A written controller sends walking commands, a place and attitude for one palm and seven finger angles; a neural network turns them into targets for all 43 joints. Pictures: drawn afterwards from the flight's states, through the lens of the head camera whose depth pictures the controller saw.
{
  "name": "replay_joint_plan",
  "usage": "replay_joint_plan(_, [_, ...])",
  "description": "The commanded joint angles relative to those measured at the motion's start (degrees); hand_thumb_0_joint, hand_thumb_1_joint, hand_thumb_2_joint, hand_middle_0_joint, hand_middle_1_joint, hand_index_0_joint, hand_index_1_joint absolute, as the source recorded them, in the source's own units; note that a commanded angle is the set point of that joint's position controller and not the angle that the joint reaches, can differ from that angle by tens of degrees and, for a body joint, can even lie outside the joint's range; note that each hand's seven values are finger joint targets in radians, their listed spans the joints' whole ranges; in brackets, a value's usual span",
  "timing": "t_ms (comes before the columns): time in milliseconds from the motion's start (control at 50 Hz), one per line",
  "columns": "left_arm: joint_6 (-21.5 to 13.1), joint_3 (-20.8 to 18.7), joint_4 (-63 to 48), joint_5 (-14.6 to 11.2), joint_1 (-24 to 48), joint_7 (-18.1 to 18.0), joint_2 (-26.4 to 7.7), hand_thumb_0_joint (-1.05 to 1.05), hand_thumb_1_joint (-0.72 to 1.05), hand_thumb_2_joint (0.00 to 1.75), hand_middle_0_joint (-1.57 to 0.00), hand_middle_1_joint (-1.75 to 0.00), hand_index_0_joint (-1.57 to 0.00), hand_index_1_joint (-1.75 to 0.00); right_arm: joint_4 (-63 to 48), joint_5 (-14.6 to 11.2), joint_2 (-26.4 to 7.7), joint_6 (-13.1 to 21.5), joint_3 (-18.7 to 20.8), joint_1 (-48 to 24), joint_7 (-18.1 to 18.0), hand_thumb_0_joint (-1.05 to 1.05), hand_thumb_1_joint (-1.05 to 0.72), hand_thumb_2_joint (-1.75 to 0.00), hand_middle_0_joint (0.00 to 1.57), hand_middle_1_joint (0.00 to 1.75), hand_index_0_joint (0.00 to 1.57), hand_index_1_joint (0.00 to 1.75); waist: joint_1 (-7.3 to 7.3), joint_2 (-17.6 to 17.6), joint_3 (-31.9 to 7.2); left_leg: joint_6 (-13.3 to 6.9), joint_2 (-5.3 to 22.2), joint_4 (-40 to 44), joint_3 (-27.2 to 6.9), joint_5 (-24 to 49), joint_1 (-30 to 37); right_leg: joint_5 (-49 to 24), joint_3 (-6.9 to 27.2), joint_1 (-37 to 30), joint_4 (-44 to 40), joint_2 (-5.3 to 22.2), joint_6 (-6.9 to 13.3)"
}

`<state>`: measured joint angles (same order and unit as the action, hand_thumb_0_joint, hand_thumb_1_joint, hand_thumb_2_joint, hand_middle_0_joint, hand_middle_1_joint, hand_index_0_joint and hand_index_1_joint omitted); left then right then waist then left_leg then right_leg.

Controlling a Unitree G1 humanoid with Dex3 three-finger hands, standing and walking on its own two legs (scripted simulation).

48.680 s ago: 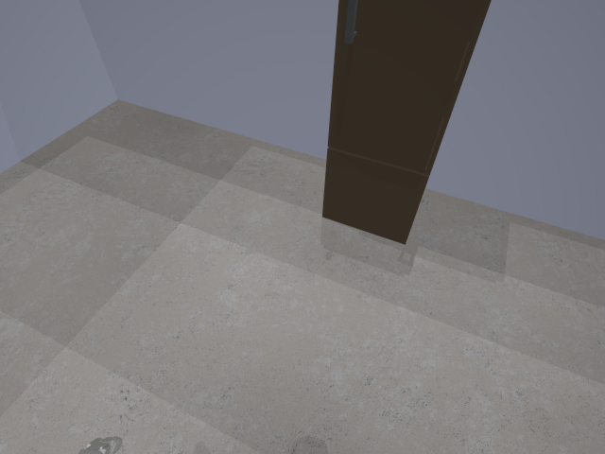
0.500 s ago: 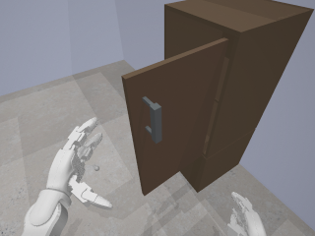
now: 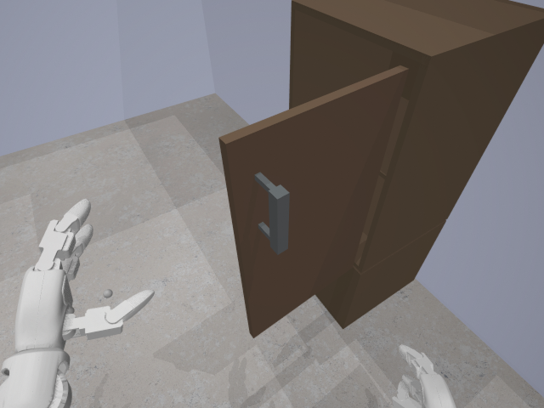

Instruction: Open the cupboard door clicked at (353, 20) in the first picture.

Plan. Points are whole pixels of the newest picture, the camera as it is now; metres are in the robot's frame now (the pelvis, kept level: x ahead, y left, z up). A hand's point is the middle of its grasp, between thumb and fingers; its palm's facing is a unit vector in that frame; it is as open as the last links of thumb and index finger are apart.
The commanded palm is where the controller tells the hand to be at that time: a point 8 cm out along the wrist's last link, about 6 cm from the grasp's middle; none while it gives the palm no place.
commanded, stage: draw the hand back to the body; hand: left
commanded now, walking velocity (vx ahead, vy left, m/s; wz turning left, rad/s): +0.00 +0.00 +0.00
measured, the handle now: (270, 214) +0.37 +0.05 +0.11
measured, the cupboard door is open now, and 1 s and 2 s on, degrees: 94 94 94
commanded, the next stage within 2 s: step back with the hand held close in 0.66 s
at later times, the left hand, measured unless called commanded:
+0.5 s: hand (77, 282) +0.20 +0.26 +0.15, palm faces +0.46 -0.81 -0.37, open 7.7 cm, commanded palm +0.15 +0.29 +0.16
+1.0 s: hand (73, 290) +0.19 +0.25 +0.15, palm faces +0.37 -0.80 -0.48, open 7.4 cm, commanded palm +0.14 +0.29 +0.17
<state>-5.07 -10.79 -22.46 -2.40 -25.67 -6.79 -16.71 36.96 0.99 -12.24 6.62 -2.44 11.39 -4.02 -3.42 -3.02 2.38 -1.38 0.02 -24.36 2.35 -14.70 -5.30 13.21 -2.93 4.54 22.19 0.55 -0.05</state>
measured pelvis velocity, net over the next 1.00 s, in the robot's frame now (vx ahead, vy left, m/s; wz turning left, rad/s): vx -0.01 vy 0.00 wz -0.02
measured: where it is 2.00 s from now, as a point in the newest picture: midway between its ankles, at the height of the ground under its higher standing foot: outside the picture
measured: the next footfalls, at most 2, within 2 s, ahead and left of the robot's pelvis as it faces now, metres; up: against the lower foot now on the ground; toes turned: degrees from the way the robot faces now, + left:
right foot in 2.00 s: -0.27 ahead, -0.07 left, +0.00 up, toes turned -6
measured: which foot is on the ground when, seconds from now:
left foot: down 0.00-1.00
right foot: down 0.00-1.00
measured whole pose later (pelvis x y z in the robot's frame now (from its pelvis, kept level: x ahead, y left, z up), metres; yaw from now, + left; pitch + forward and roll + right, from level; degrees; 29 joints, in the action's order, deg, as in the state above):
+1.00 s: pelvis -0.01 +0.00 +0.00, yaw -1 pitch +0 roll -1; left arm -9.0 -21.6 -24.2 -3.3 -30.3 -6.3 -21.1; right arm 33.8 -0.1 -14.0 2.1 0.3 9.0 -3.8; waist -1.3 -3.7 1.8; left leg -1.0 1.3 -25.6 3.3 -13.8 -11.4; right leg 11.1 -1.9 10.6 22.1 -0.6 0.2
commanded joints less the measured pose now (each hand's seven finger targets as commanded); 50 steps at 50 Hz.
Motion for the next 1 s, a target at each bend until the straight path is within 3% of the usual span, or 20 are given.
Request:
replay_joint_plan(0, [-4.36,-8.36,-11.99,0.09,4.69,-0.99,-9.76,0.0,0.44,0.7,-0.18,-0.3,-0.18,-0.3,-9.69,-0.29,-6.22,2.93,2.8,-8.04,-0.3,0.0,-0.9,-0.9,0.2,0.3,0.2,0.3,-0.5,-0.07,-5.1,0.96,1.43,4.34,-2.29,13.91,0.21,-9.94,0.9,-1.56,-3.01,-0.52,1.47])
replay_joint_plan(40, [-4.52,-9.31,-11.63,-0.21,3.98,-0.94,-9.67,0.0,0.51,0.74,-0.19,-0.3,-0.19,-0.3,-9.76,-0.34,-6.12,2.55,3.0,-7.8,-0.29,0.0,-0.9,-0.9,0.2,0.3,0.2,0.3,-0.5,1.07,-5.11,0.9,1.49,4.28,-2.17,15.06,0.22,-11.0,0.87,-1.81,-2.81,-0.55,1.41])
replay_joint_plan(100, [-4.38,-11.6,-10.92,-0.21,4.11,-1.07,-11.54,0.0,0.62,0.78,-0.19,-0.3,-0.19,-0.3,-9.33,-0.45,-6.32,2.2,3.3,-7.81,-0.41,0.0,-0.9,-0.9,0.2,0.3,0.2,0.3,-0.69,-0.3,-5.37,0.94,1.52,3.82,-1.77,16.41,0.87,-12.29,1.17,-1.77,-3.03,-0.58,1.41])
replay_joint_plan(120, [-4.44,-11.29,-11.24,-0.38,4.21,-1.05,-10.77,0.0,0.65,0.8,-0.19,-0.3,-0.19,-0.3,-9.44,-0.46,-6.16,2.11,3.24,-7.61,-0.29,0.0,-0.9,-0.9,0.2,0.3,0.2,0.3,-0.48,-0.9,-5.16,1.06,1.5,4.09,-1.85,16.51,0.58,-12.25,1.08,-1.97,-2.92,-0.48,1.39])
replay_joint_plan(260, [-4.53,-15.52,-11.24,-0.89,4.36,-1.4,-13.38,0.0,0.9,0.9,-0.2,-0.3,-0.2,-0.3,-9.03,-0.65,-6.28,1.91,3.76,-7.35,-0.34,0.0,-0.9,-0.9,0.2,0.3,0.2,0.3,-0.72,-1.05,-6.52,1.05,1.59,3.53,-1.59,19.07,1.69,-14.37,1.36,-2.43,-3.02,-0.61,1.31])
replay_joint_plan(340, [-4.12,-12.87,-10.39,-0.8,4.49,-1.04,-11.18,0.0,0.9,0.9,-0.2,-0.3,-0.2,-0.3,-8.94,-0.64,-6.59,1.9,3.9,-7.41,-0.16,0.0,-0.9,-0.9,0.2,0.3,0.2,0.3,-0.28,-0.93,-5.49,0.84,1.64,3.38,-1.38,20.04,2.1,-15.01,1.28,-1.64,-3.24,-0.51,1.04])
replay_joint_plan(440, [-4.18,-14.15,-10.34,-0.82,4.74,-1.34,-12.6,0.0,0.9,0.9,-0.2,-0.3,-0.2,-0.3,-8.97,-0.51,-6.46,1.96,3.89,-7.71,-0.3,0.0,-0.9,-0.9,0.2,0.3,0.2,0.3,-0.68,0.18,-5.74,0.76,1.36,3.61,-1.44,18.21,1.71,-14.2,1.24,-2.15,-3.43,-0.47,1.07])
replay_joint_plan(500, [-4.41,-14.96,-11.46,-0.59,5.45,-1.46,-13.86,0.0,0.9,0.9,-0.2,-0.3,-0.2,-0.3,-8.89,-0.54,-6.49,2.09,3.8,-7.99,-0.33,0.0,-0.9,-0.9,0.2,0.3,0.2,0.3,-0.81,-1.28,-5.96,0.96,1.26,3.49,-1.53,17.93,1.71,-14.0,1.38,-2.47,-3.64,-0.49,1.24])
replay_joint_plan(540, [-4.23,-14.21,-10.94,-0.81,4.4,-1.33,-12.48,0.0,0.9,0.9,-0.2,-0.3,-0.2,-0.3,-8.97,-0.61,-6.14,1.93,3.74,-7.98,-0.3,0.0,-0.9,-0.9,0.2,0.3,0.2,0.3,-0.72,-1.37,-5.84,0.92,1.36,3.61,-1.52,18.19,1.83,-14.01,1.39,-2.27,-3.59,-0.51,1.19])
replay_joint_plan(740, [-4.66,-14.32,-10.1,-0.98,4.31,-1.28,-12.54,0.0,0.9,0.9,-0.2,-0.3,-0.2,-0.3,-8.77,-0.58,-6.14,2.28,3.93,-8.21,-0.3,0.0,-0.9,-0.9,0.2,0.3,0.2,0.3,-0.68,0.14,-5.38,0.69,1.28,3.92,-1.3,14.87,1.57,-11.86,1.84,-1.77,-4.53,-0.48,1.04])
replay_joint_plan(760, [-5.25,-15.18,-15.42,-1.04,8.25,-1.48,-14.24,0.0,0.9,0.9,-0.2,-0.3,-0.2,-0.3,-9.3,-0.67,-6.2,2.63,3.8,-8.59,-0.25,0.0,-0.9,-0.9,0.2,0.3,0.2,0.3,-0.69,-1.18,-6.84,0.71,1.13,3.56,-1.48,15.06,2.09,-12.23,1.99,-2.26,-4.53,-0.43,1.04])
replay_joint_plan(780, [-7.42,-22.56,-16.58,-1.37,11.03,-1.45,-21.43,0.0,0.9,0.9,-0.2,-0.3,-0.2,-0.3,-10.93,-1.2,-7.81,1.49,3.66,-7.62,-0.15,0.0,-0.9,-0.9,0.2,0.3,0.2,0.3,2.07,-0.46,-0.51,-0.39,1.96,1.91,-2.4,10.87,-2.74,-14.84,7.08,4.97,-7.35,2.08,1.15])
replay_joint_plan(800, [-8.32,-22.56,-14.18,-0.99,10.01,-1.13,-21.15,0.0,0.9,0.9,-0.2,-0.3,-0.2,-0.3,-9.95,-1.05,-7.0,0.7,3.59,-7.52,-0.15,0.0,-0.9,-0.9,0.2,0.3,0.2,0.3,1.87,0.18,-0.46,-0.18,1.66,1.41,-3.17,8.37,-3.94,-14.88,7.17,4.87,-7.48,3.53,1.42])
replay_joint_plan(820, [-8.0,-18.52,-10.02,-1.0,2.45,-0.4,-15.49,0.0,0.9,0.9,-0.2,-0.3,-0.2,-0.3,-9.86,-0.95,-6.87,0.08,3.97,-7.59,-0.21,0.0,-0.9,-0.9,0.2,0.3,0.2,0.3,2.21,2.06,-1.56,-0.26,1.98,0.47,-2.86,9.64,-2.92,-15.71,7.19,5.91,-7.05,3.99,1.31])
replay_joint_plan(840, [-7.62,-16.86,-9.22,-0.8,-1.3,0.0,-13.46,0.0,0.9,0.9,-0.2,-0.3,-0.2,-0.3,-10.56,-0.91,-7.28,-0.49,4.28,-7.11,-0.01,0.0,-0.9,-0.9,0.2,0.3,0.2,0.3,2.23,1.86,-3.62,-0.27,2.42,0.21,-2.52,11.67,-2.32,-17.14,6.5,5.46,-5.91,4.05,1.1])
replay_joint_plan(900, [-7.58,-16.83,-11.44,-0.76,-4.03,-0.13,-13.85,0.0,0.9,0.9,-0.2,-0.3,-0.2,-0.3,-11.44,-1.15,-7.79,-1.51,5.01,-7.04,-0.17,0.0,-0.9,-0.9,0.2,0.3,0.2,0.3,2.25,-0.51,-8.75,-0.11,3.91,0.19,-2.37,18.68,-1.61,-21.59,4.83,3.77,-2.14,3.96,0.45])
replay_joint_plan(980, [-7.26,-18.92,-14.84,-0.61,-5.16,-0.79,-16.04,0.0,0.9,0.9,-0.2,-0.3,-0.2,-0.3,-13.09,-1.54,-7.63,-2.66,5.63,-6.53,-0.52,0.0,-0.9,-0.9,0.2,0.3,0.2,0.3,2.43,2.8,-12.08,0.13,5.1,-0.73,-2.66,22.86,-2.84,-25.02,4.83,3.09,1.47,3.5,-0.07])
